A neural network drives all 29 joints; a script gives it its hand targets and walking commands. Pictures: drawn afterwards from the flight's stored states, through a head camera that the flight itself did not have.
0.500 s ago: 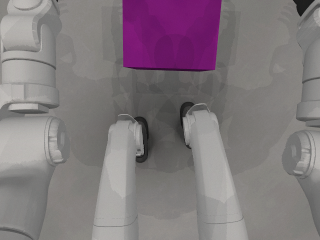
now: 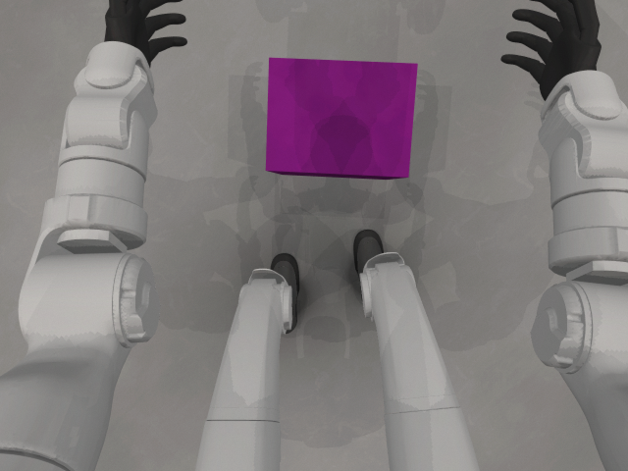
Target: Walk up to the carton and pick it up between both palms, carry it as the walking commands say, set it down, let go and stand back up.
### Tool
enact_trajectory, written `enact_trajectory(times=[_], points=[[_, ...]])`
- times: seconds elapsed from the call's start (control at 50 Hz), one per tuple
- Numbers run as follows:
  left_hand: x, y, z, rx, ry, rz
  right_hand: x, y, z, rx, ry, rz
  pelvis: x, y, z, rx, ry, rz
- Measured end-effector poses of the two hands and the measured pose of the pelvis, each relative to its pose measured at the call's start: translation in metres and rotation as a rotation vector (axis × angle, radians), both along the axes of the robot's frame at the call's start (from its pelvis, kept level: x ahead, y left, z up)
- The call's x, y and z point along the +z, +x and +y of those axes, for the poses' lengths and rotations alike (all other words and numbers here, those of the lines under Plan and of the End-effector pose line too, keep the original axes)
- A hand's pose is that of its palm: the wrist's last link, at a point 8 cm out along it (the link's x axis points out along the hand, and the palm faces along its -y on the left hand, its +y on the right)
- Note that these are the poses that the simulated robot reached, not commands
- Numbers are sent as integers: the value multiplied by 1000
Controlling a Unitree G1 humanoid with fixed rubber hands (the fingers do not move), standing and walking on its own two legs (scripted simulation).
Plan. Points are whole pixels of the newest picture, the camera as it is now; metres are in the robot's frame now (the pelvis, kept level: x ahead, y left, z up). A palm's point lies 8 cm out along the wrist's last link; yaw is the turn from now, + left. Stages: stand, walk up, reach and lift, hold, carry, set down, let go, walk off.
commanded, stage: let go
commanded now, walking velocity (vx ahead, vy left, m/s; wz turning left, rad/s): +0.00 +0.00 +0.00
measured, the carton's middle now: (337, 128) +0.50 -0.05 -0.54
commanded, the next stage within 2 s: stand in 1.22 s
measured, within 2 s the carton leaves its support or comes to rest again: neither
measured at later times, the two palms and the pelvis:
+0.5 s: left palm (31, 209) +0.38 +0.19 +0.01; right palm out of the picture +0.33 -0.25 +0.01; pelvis +0.07 -0.01 +0.07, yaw +0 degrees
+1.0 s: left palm out of the picture +0.28 +0.25 +0.04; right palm out of the picture +0.28 -0.22 +0.04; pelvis +0.12 +0.01 +0.11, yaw +0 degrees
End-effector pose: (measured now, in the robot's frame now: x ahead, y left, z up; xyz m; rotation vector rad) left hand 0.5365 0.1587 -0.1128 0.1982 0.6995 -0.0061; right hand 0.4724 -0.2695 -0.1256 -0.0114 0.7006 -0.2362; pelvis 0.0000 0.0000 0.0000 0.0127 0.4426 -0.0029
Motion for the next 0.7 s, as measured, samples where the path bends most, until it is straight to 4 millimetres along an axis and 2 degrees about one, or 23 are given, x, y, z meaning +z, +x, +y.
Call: enact_trajectory(times=[0.08, 0.16, 0.24, 0.3, 0.4, 0.46, 0.5, 0.58, 0.7], points=[[-3, -20, 6, 16, 54, 4, -2, -9, 6, 75, -44, 14, 12, 3, 0, -4, 1, -77], [3, -67, 16, 38, 83, 39, 4, -42, 12, 161, -69, 74, 24, 16, -3, -8, 7, -110], [20, -112, 27, 62, 83, 89, 30, -79, 11, 187, -79, 117, 39, 27, -6, 1, 6, -173], [34, -134, 34, 74, 75, 114, 54, -101, 4, 169, -93, 136, 46, 36, -7, 4, 3, -170], [79, -147, 34, 69, 40, 62, 100, -126, 0, 135, -82, 113, 59, 55, -8, 2, -4, -128], [110, -148, 33, 56, 25, -1, 125, -136, 8, 141, -69, 68, 68, 66, -7, 3, -7, -160], [123, -152, 34, 41, 27, -12, 136, -144, 15, 148, -58, 54, 74, 72, -6, 2, -11, -198], [133, -173, 41, 29, 43, 19, 139, -170, 31, 167, -41, 87, 85, 82, -2, -8, -15, -287], [127, -233, 61, 60, 50, 132, 131, -217, 49, 163, -15, 183, 97, 96, 3, -11, -20, -367]])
